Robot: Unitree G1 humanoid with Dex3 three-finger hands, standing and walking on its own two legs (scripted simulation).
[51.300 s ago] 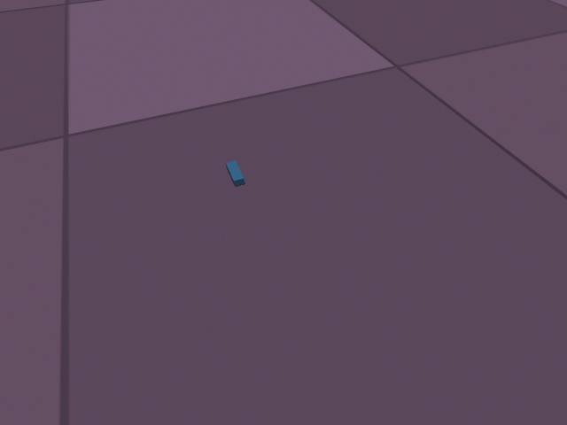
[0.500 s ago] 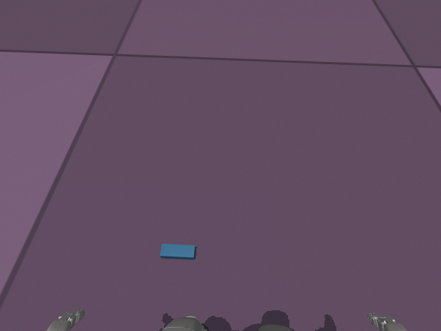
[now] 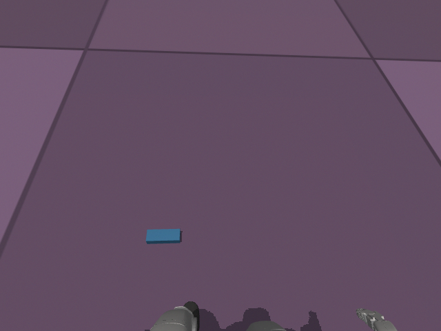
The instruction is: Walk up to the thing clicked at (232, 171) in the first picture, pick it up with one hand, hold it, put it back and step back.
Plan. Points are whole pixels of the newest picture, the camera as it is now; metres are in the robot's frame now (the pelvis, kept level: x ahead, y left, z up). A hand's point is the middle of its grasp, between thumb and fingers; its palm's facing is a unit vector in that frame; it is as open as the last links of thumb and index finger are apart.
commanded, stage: step back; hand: left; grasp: from above
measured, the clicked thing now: (163, 236) +0.54 +0.23 -0.74
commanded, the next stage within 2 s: none
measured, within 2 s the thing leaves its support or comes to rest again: neither
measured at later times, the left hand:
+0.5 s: hand out of the picture -0.04 +0.25 -0.15, palm faces +0.09 -0.92 -0.39, open 7.4 cm
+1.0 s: hand out of the picture -0.22 +0.21 -0.13, palm faces +0.04 -0.89 -0.46, open 7.4 cm
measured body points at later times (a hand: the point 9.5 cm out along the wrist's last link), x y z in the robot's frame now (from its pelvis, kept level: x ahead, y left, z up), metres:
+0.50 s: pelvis -0.13 -0.02 +0.00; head -0.07 -0.01 +0.44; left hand -0.04 +0.30 -0.12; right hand -0.02 -0.33 -0.12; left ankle -0.13 +0.08 -0.73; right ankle -0.09 -0.15 -0.71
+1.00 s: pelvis -0.28 -0.07 +0.00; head -0.23 -0.10 +0.45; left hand -0.22 +0.25 -0.10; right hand -0.17 -0.39 -0.13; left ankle -0.30 +0.08 -0.65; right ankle -0.24 -0.18 -0.73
